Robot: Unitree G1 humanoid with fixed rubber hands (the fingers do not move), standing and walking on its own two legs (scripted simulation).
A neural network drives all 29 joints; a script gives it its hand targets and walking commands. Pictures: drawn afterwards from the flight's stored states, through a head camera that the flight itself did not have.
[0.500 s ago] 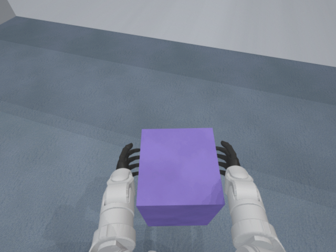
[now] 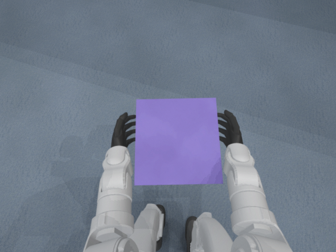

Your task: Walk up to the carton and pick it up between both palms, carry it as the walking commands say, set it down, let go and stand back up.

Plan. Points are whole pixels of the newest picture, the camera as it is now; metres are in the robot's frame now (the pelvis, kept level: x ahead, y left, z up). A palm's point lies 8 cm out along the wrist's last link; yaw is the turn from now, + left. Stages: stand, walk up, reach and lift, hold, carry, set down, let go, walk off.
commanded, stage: set down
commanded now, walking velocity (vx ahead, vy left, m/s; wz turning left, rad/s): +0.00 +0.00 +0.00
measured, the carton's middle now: (175, 148) +0.38 +0.03 -0.14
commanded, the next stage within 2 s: none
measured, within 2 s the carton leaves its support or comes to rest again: neither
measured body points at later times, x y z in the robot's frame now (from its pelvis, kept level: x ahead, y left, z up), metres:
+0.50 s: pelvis -0.01 +0.01 -0.08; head +0.18 +0.02 +0.32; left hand +0.40 +0.17 -0.15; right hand +0.42 -0.10 -0.15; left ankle +0.09 +0.10 -0.67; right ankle +0.04 -0.08 -0.67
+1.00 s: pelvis -0.02 +0.01 -0.15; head +0.21 +0.02 +0.23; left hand +0.42 +0.17 -0.23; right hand +0.45 -0.10 -0.23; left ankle +0.09 +0.10 -0.67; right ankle +0.04 -0.08 -0.67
